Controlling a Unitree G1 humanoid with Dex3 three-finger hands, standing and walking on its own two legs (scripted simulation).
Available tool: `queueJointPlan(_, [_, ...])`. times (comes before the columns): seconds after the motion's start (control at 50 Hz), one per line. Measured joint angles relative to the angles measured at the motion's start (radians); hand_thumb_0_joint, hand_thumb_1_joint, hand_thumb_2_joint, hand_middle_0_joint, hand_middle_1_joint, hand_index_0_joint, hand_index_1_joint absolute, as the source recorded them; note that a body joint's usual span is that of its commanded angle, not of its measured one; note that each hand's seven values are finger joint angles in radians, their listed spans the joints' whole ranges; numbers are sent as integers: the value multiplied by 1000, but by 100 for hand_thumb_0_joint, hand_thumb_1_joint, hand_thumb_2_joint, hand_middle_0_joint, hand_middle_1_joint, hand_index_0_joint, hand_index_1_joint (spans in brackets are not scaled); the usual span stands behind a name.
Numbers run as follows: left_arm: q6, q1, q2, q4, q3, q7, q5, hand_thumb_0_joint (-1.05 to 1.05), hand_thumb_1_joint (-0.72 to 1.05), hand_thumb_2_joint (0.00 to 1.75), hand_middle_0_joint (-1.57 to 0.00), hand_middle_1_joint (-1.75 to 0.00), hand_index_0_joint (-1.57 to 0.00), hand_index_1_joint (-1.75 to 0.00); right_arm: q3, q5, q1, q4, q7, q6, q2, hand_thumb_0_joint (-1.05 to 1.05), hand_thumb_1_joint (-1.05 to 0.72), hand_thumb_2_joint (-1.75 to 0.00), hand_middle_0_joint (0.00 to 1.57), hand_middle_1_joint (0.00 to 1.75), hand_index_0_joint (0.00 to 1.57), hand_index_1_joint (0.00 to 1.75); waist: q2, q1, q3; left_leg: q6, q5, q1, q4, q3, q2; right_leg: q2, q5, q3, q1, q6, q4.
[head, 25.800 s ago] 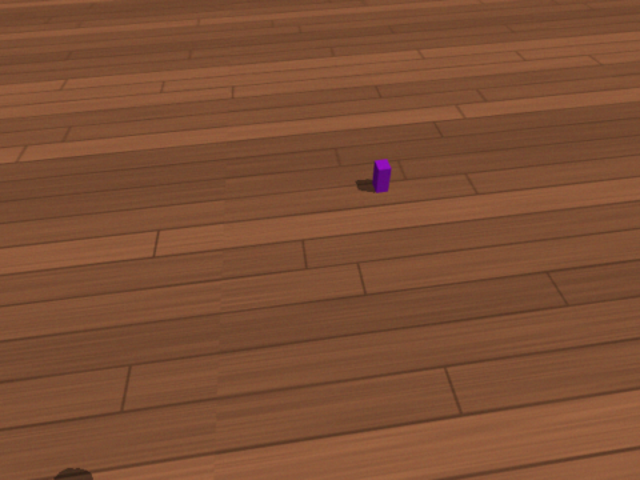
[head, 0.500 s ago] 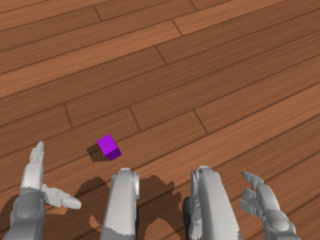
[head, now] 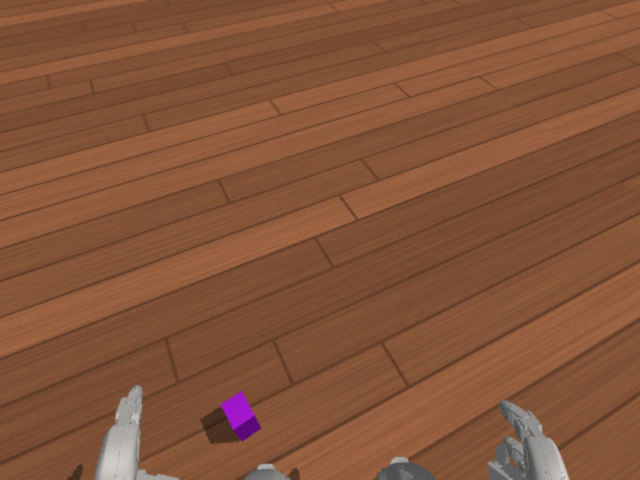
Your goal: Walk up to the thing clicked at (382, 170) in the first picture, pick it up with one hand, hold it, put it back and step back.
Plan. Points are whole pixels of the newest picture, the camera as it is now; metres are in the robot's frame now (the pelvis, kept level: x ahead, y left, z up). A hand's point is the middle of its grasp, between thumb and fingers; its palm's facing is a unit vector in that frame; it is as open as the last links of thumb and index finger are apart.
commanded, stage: home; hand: left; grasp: from the side
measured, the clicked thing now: (241, 416) +0.37 +0.22 -0.62
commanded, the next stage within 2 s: stand in 1.76 s
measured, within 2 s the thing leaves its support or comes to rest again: neither
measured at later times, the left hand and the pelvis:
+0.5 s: hand (172, 471) +0.17 +0.18 -0.03, palm faces +0.12 -0.95 -0.30, open 17.3 cm; pelvis +0.01 +0.00 +0.03, yaw +1 degrees
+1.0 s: hand (179, 466) +0.17 +0.18 -0.03, palm faces +0.11 -0.95 -0.30, open 17.5 cm; pelvis +0.01 -0.01 +0.03, yaw +1 degrees
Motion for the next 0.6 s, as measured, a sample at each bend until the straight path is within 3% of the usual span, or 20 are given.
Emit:
queueJointPlan(0.2, [17,101,-23,-111,-31,-15,2,-1,-49,8,-6,-6,-6,-7,6,-13,11,-19,-8,-40,4,1,-90,-90,20,30,20,30,13,12,21,3,35,172,-124,8,0,1,37,3,172,4,-126])
queueJointPlan(0.6, [11,74,-36,-65,-25,-33,10,-1,-52,7,-5,-6,-6,-7,4,-29,-7,23,-4,-82,0,1,-90,-90,20,30,20,30,5,19,68,-6,57,226,-171,1,0,2,51,-6,225,-5,-164])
